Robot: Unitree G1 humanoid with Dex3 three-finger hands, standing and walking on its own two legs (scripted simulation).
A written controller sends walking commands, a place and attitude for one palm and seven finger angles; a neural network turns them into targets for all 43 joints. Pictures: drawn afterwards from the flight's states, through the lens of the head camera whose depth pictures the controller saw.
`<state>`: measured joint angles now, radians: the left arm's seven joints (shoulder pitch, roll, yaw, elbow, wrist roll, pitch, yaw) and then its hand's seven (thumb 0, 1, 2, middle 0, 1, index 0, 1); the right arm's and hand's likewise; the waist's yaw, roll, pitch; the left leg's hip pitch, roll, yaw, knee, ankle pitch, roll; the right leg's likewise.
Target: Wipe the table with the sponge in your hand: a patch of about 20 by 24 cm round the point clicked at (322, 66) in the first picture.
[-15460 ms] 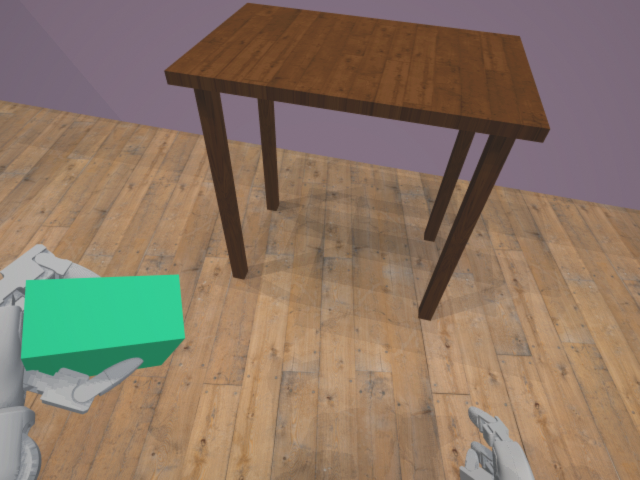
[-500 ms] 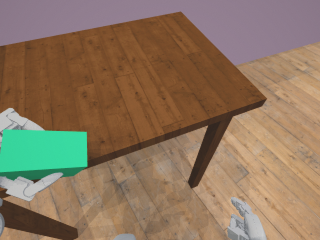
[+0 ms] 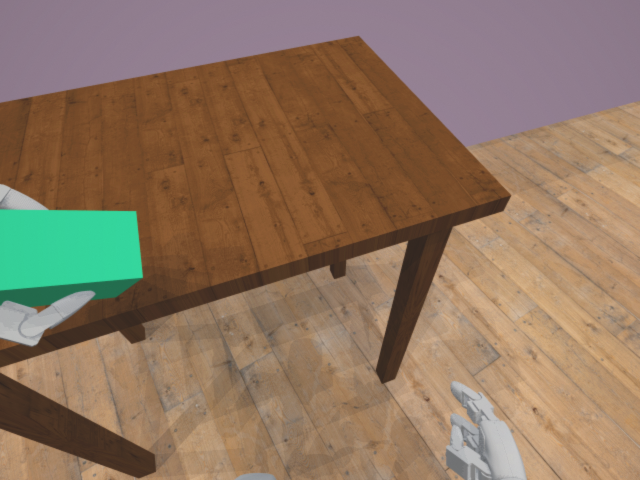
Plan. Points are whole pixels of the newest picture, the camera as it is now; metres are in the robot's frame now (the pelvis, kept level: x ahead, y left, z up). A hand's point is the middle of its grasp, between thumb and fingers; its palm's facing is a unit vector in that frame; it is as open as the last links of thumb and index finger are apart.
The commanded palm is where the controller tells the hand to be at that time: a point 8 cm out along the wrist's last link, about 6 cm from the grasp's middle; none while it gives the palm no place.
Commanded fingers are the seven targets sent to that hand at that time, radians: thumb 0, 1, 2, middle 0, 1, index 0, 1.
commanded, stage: come to a stop and stand still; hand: left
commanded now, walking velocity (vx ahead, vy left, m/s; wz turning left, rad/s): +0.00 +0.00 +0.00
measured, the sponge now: (79, 261) +0.26 +0.25 +0.19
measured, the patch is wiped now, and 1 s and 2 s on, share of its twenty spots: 0.00 0.00 0.00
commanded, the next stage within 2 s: look again from close up in 1.46 s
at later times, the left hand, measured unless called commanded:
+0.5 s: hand (58, 370) +0.16 +0.22 +0.18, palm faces +0.35 -0.88 -0.33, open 10.0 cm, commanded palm +0.10 +0.26 +0.19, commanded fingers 0.00 0.10 1.30 -1.20 -1.60 -1.20 -1.60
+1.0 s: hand out of the picture +0.14 +0.26 +0.17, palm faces +0.40 -0.85 -0.34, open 10.0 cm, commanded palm +0.07 +0.29 +0.19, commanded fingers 0.00 0.10 1.30 -1.20 -1.60 -1.20 -1.60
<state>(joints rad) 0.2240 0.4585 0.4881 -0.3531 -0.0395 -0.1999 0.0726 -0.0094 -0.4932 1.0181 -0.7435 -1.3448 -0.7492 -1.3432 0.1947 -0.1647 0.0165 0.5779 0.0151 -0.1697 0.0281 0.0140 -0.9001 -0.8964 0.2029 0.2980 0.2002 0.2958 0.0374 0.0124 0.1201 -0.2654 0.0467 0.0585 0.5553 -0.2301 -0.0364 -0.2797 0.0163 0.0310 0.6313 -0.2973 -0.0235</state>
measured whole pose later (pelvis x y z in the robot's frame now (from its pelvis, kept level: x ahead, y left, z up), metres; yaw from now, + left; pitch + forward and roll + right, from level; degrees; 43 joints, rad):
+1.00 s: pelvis -0.09 +0.01 +0.01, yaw -1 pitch -3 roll +1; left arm 0.34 0.34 0.34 -0.42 -0.01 -0.18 0.11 -0.01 -0.49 1.02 -0.74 -1.34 -0.75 -1.34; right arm 0.18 -0.18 0.04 0.59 -0.01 -0.15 -0.01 0.02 -0.90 -0.90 0.20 0.30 0.20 0.30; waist 0.04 -0.06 0.08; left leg -0.18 -0.07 0.03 0.44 -0.21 0.06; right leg -0.25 0.04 0.03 0.49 -0.19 -0.03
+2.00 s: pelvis -0.07 +0.02 +0.02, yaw +0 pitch +0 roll -1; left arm 0.43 0.36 0.33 -0.44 -0.04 -0.20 0.11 -0.01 -0.50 1.02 -0.75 -1.34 -0.75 -1.34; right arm 0.21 -0.20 0.03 0.57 0.00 -0.08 -0.03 0.01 -0.90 -0.90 0.20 0.30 0.20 0.30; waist 0.02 -0.01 0.01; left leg -0.18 -0.05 0.01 0.42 -0.24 0.05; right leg -0.19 0.06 0.02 0.38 -0.17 -0.03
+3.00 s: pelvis +0.07 -0.01 +0.00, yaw -1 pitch -1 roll +0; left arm 0.42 0.34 0.37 -0.50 -0.03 -0.17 0.14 -0.01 -0.50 1.03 -0.75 -1.34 -0.75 -1.34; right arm 0.20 -0.17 0.04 0.61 0.00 -0.12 -0.03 0.01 -0.90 -0.90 0.21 0.30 0.20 0.30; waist 0.03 0.03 0.08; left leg -0.31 0.08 0.04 0.69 -0.38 -0.04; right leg -0.31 0.00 -0.09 0.56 -0.24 -0.05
